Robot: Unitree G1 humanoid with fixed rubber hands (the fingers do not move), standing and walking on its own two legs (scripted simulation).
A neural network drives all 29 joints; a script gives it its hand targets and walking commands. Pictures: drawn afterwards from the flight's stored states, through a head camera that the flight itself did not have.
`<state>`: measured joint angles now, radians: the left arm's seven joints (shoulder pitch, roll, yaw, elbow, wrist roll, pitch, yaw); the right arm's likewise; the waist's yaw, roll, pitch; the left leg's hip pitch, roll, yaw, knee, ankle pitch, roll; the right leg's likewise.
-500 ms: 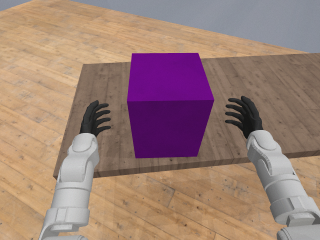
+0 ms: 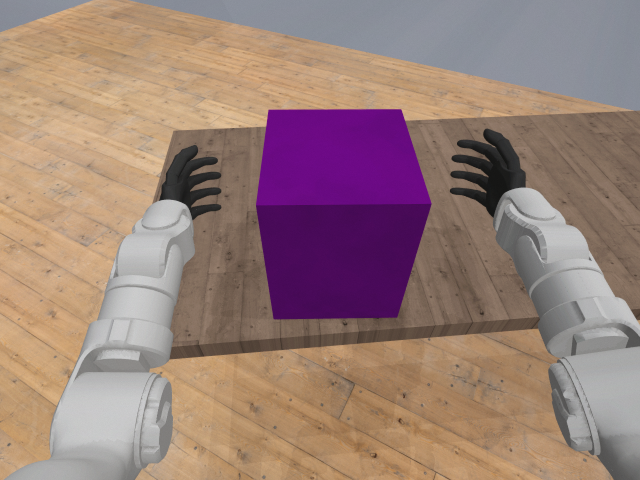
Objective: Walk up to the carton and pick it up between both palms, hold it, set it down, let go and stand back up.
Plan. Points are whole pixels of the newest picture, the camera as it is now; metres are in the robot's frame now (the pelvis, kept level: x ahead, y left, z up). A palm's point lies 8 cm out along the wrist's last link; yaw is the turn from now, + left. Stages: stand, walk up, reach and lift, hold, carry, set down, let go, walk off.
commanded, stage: reach and lift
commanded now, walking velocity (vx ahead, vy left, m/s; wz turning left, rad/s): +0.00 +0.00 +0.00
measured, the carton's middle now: (335, 217) +0.49 +0.04 +0.05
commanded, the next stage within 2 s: none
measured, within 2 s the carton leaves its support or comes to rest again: neither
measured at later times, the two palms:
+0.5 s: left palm (177, 151) +0.45 +0.24 +0.19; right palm (517, 125) +0.49 -0.17 +0.23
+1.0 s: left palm (196, 185) +0.45 +0.23 +0.13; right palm (466, 166) +0.50 -0.13 +0.16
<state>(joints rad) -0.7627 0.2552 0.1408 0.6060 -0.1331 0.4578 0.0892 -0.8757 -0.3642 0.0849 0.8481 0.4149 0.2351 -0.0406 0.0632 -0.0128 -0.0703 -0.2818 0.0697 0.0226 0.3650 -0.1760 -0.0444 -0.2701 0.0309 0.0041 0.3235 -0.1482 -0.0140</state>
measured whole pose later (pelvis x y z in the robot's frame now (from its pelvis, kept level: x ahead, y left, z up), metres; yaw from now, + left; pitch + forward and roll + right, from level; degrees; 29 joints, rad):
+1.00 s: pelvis +0.00 +0.00 -0.01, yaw +1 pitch +17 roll -2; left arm -1.15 0.28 -0.02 1.28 -0.25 0.05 0.10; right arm -1.21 -0.32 0.12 1.34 0.42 0.05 -0.02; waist 0.07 -0.03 -0.20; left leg -0.56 0.08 -0.02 0.44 -0.18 -0.05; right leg -0.51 0.04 -0.03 0.35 -0.14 -0.02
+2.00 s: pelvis +0.00 +0.00 -0.01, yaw +0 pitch +20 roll -1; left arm -1.13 0.14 0.23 1.37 0.00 -0.14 0.14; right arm -1.17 -0.18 -0.16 1.35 0.09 -0.08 -0.06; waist 0.07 -0.03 -0.21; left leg -0.60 0.07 0.02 0.41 -0.17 -0.04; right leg -0.58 0.03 0.00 0.36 -0.14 -0.01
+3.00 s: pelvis +0.03 -0.01 +0.00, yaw +4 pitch +9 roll +1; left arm -0.89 -0.08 0.62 0.84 0.42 0.06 0.01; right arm -0.89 0.11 -0.64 0.86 -0.43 -0.11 0.00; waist 0.03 -0.02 -0.01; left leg -0.29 0.06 0.11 0.29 -0.15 -0.03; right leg -0.30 -0.01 -0.06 0.33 -0.19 -0.02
